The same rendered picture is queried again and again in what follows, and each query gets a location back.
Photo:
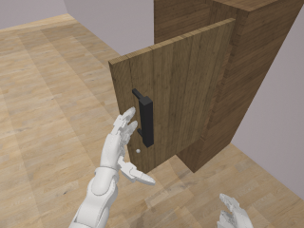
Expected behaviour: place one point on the robot left forearm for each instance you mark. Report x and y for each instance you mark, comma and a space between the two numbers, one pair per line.
101, 192

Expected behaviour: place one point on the robot right hand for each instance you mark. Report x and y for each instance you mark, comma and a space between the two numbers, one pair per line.
239, 217

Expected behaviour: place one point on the cupboard door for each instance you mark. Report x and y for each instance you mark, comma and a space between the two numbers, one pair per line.
180, 76

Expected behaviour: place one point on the handle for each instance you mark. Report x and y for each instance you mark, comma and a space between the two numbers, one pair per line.
147, 118

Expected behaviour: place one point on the robot left hand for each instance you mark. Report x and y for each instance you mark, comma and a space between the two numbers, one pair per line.
114, 146

